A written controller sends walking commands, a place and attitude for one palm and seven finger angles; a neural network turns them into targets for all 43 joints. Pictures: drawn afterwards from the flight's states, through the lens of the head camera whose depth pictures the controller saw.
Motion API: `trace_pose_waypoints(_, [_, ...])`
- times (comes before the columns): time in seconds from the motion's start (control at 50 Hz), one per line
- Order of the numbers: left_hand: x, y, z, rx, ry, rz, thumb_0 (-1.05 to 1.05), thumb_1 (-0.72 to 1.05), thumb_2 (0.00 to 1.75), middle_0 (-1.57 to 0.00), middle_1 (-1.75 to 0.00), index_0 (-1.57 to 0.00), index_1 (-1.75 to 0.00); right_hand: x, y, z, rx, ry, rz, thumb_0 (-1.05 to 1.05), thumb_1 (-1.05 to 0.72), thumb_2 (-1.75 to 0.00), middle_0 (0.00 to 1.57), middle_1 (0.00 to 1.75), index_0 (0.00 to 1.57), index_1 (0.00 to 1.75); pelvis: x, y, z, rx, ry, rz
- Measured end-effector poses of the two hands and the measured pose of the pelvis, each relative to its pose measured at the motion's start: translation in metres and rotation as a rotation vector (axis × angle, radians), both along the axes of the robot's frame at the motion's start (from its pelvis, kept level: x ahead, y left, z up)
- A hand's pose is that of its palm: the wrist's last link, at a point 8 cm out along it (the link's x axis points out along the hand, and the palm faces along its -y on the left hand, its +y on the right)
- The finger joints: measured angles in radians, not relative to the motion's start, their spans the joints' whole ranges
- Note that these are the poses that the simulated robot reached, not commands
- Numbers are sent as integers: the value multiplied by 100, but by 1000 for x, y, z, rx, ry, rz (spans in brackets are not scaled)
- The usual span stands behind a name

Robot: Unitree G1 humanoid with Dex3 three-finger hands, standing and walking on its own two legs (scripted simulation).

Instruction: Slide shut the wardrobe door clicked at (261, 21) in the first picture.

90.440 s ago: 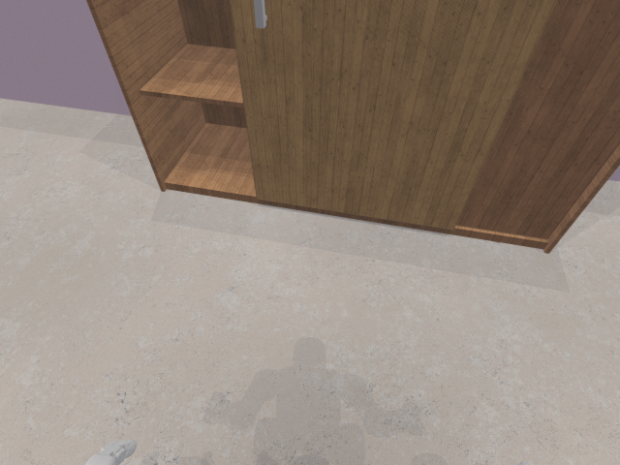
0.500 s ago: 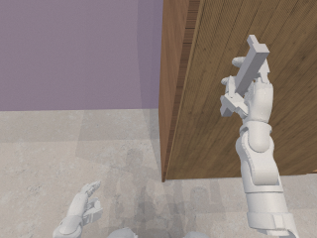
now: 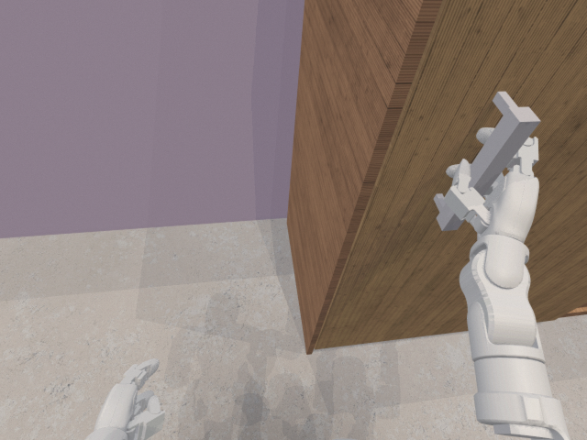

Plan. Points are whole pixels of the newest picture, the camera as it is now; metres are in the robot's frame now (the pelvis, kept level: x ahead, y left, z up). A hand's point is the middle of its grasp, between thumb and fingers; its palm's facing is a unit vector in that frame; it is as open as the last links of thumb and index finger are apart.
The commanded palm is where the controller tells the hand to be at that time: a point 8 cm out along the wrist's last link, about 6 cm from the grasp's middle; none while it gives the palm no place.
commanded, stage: step sideways, sliding the door along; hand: right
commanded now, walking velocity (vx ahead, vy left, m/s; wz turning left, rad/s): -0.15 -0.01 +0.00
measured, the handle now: (472, 167) +0.41 -0.24 +0.15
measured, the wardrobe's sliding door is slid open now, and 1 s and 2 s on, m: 0.00 0.00 0.00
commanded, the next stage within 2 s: stop walking and hold the door there in 1.94 s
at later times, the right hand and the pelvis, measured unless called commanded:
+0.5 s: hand (455, 188) +0.37 -0.20 +0.15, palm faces +0.46 +0.89 -0.01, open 6.9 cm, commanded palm +0.32 -0.12 +0.15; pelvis +0.09 -0.01 +0.01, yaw -4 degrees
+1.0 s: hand (463, 181) +0.38 -0.21 +0.16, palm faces +0.37 +0.92 +0.09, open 6.1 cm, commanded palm +0.34 -0.17 +0.15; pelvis +0.23 -0.08 +0.01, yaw -10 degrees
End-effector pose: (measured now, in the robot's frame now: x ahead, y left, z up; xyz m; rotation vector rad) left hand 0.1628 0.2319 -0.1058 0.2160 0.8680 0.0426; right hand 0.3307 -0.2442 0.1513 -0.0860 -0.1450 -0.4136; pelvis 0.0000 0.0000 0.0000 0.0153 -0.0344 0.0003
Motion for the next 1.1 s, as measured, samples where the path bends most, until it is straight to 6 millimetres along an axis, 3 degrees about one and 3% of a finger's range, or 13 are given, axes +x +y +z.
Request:
trace_pose_waypoints(0.08, [21,-7,16,10,-28,-29,2,91,90,-19,-30,-19,-30,-1,0,-2,3,-29,19,-1,-74,-83,39,139,7,135,10,-1,3,-11,-9,7])
trace_pose_waypoints(0.2, [61,-38,31,-67,-122,-110,2,91,90,-19,-30,-19,-30,-1,1,-2,5,-31,9,-1,-75,-82,35,139,7,131,30,-4,9,4,-16,23])
trace_pose_waypoints(0.34, [104,-69,27,-142,-168,-195,1,90,90,-20,-30,-20,-30,-1,3,-2,-5,-36,-29,-1,-73,-84,35,140,7,130,60,0,5,-1,-24,16])
trace_pose_waypoints(0.46, [134,-72,25,-121,-130,-214,1,90,90,-20,-30,-20,-30,-1,5,-2,13,-39,-60,-1,-71,-87,35,140,10,130,79,-5,8,26,21,-36])
trace_pose_waypoints(0.54, [150,-72,30,-78,-117,-230,2,90,90,-20,-30,-20,-30,-1,4,-1,43,-43,-54,0,-72,-85,31,140,12,128,93,-13,11,36,50,-95])
trace_pose_waypoints(0.62, [173,-82,27,-72,-141,-263,2,90,90,-20,-30,-20,-30,-1,4,-4,44,-74,-48,0,-72,-83,30,140,13,122,112,-22,2,38,65,-113])
trace_pose_waypoints(0.76, [217,-119,23,-136,-191,-296,2,91,90,-20,-30,-19,-30,-1,4,-4,93,-92,-61,2,-70,-84,31,140,19,118,150,-41,-5,65,76,-98])
trace_pose_waypoints(0.96, [287,-167,60,-166,-303,-357,2,90,90,-20,-30,-20,-30,4,-4,5,169,27,27,2,-66,-86,34,140,33,131,215,-77,11,63,99,-136])
trace_pose_waypoints(1.1, [345,-197,60,-120,-363,-429,2,90,90,-20,-30,-20,-30,8,-14,7,129,54,153,2,-66,-84,33,146,41,138,262,-109,2,80,97,-185])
